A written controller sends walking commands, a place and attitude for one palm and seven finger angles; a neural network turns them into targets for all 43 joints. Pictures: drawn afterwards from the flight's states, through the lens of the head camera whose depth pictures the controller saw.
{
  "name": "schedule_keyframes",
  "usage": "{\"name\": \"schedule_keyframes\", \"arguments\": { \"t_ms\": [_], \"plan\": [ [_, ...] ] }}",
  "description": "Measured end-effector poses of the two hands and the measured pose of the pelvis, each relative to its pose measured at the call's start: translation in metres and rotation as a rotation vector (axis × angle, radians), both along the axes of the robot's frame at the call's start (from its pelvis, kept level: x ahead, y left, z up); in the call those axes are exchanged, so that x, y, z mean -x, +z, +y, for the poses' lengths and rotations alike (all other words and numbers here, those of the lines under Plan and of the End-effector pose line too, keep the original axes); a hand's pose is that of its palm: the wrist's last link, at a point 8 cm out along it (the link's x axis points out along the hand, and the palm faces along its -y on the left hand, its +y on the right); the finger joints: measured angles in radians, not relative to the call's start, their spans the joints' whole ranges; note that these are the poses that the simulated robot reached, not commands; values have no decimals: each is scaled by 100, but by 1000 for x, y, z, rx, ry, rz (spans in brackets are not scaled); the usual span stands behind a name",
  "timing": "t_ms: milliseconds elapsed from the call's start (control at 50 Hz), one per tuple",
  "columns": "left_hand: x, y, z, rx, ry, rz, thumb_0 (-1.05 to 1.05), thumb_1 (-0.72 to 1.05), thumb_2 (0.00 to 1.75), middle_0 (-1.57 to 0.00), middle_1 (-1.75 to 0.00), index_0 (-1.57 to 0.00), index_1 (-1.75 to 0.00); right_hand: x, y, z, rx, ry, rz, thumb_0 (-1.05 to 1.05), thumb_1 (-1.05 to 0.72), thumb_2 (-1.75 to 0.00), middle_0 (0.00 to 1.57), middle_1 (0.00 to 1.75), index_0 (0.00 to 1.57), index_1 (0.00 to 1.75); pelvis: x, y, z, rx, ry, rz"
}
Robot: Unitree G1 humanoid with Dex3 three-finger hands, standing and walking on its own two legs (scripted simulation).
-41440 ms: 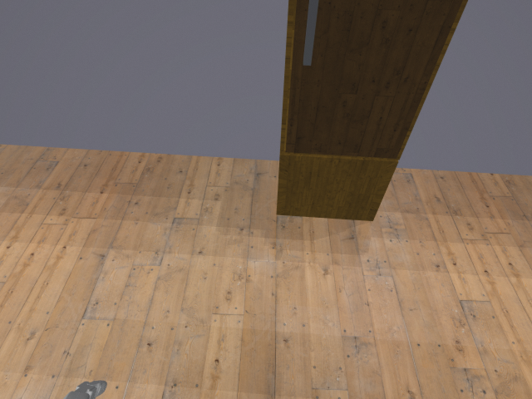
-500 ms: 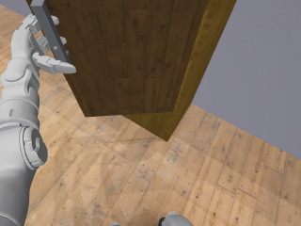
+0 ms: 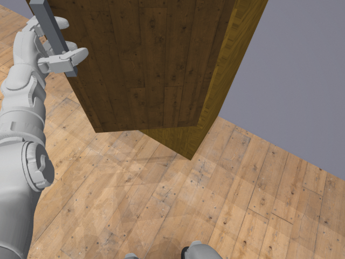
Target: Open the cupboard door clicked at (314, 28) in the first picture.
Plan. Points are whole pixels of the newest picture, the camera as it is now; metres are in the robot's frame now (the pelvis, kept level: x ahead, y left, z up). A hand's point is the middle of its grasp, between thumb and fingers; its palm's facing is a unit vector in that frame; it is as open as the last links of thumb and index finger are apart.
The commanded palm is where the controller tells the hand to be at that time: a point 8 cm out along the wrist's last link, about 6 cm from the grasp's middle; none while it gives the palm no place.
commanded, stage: close the thumb around the handle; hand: left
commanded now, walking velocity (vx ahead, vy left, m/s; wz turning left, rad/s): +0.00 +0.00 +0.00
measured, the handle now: (59, 37) +0.59 +0.19 +0.15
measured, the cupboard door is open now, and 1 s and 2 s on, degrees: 38 44 67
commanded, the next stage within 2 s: pull the door open along its arc in 0.28 s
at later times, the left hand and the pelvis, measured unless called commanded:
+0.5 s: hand (69, 51) +0.54 +0.16 +0.15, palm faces +0.00 -1.00 -0.01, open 5.6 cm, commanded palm +0.50 +0.21 +0.14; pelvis +0.01 +0.00 +0.00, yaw -1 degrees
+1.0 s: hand (69, 63) +0.50 +0.16 +0.15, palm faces +0.01 -1.00 +0.00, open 5.7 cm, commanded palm +0.48 +0.21 +0.14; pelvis +0.00 +0.00 +0.01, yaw +1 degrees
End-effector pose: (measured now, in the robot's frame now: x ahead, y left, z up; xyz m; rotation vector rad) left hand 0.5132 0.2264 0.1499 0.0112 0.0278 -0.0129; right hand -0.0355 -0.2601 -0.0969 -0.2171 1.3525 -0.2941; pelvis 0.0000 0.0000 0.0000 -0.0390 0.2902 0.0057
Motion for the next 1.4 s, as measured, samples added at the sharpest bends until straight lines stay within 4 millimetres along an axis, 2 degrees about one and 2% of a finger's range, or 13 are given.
{"name": "schedule_keyframes", "arguments": {
  "t_ms": [160, 240, 600, 680, 780, 880, 960, 1060, 1280, 1400],
  "plan": [
    [-7, -1, -4, 3, 6, -12, 1, 63, 78, -38, -132, -38, -132, 2, 0, 0, 3, -8, 5, 0, -90, -90, 21, 30, 21, 30, -2, -1, 0, -1, -7, 12],
    [-7, -1, -7, 3, -7, -17, 1, 73, 83, -39, -134, -39, -133, 2, 1, 1, -2, -16, 10, 0, -90, -90, 21, 30, 21, 30, -4, 0, 0, -1, -11, 11],
    [1, -1, -9, 3, 12, -23, 1, 74, 82, -36, -135, -35, -135, -12, -1, -2, -17, -17, -20, 0, -90, -90, 21, 30, 21, 30, -11, 3, -2, -6, -22, -3],
    [12, -2, -10, 8, 7, -38, 1, 74, 80, -36, -135, -35, -135, -25, 0, -3, -27, -21, -55, 0, -90, -90, 20, 30, 21, 30, -16, 6, -2, -8, -31, -20],
    [31, -3, -12, 18, 3, -44, 1, 73, 77, -36, -135, -36, -135, -51, 0, -4, -35, 1, -122, 0, -90, -90, 20, 30, 21, 30, -19, 9, -3, -8, -23, -55],
    [33, -1, -13, 12, 13, -17, 1, 72, 79, -36, -135, -37, -135, -74, 0, -6, -19, 57, -174, 0, -90, -90, 21, 30, 21, 30, -12, 8, -4, -10, 3, -68],
    [33, -1, -14, 8, 20, -13, 1, 72, 81, -36, -135, -37, -135, -81, -1, -7, -12, 79, -203, 0, -90, -90, 20, 30, 21, 30, -7, 6, -4, -13, 8, -64],
    [33, -1, -14, 4, 18, -18, 1, 72, 81, -37, -135, -37, -135, -71, -3, -7, -12, 79, -193, 0, -90, -90, 20, 30, 21, 30, -1, 4, -4, -15, 7, -57],
    [31, -1, -13, 0, 11, -24, 1, 71, 82, -39, -135, -37, -135, -17, -7, -7, -12, 33, -71, 0, -90, -90, 21, 30, 21, 30, 8, 2, -6, -16, 6, -46],
    [31, -1, -13, -1, 13, -22, 1, 71, 83, -38, -135, -37, -135, 2, -5, -8, -6, 8, -42, 0, -90, -90, 21, 30, 21, 30, 10, 2, -6, -15, -1, -43]
  ]
}}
